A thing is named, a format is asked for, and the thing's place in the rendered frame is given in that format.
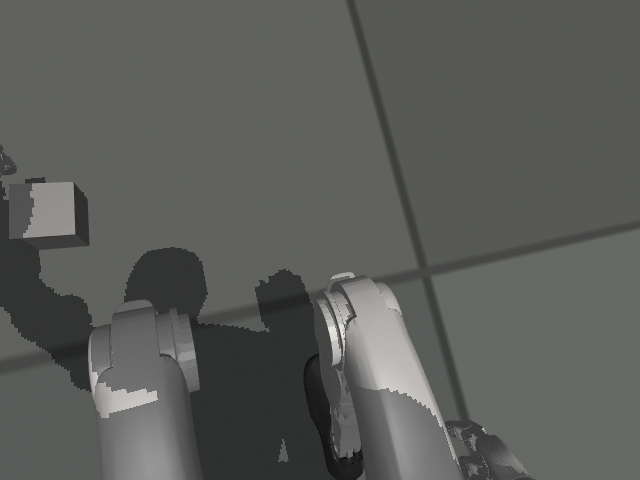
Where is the cube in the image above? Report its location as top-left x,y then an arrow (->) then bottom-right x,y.
9,182 -> 89,251

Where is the right robot hand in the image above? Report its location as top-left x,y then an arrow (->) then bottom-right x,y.
445,420 -> 531,480

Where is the right robot foot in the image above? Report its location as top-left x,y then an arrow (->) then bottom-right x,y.
303,354 -> 364,480

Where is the left robot hand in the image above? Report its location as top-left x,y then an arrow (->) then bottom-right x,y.
0,144 -> 17,178

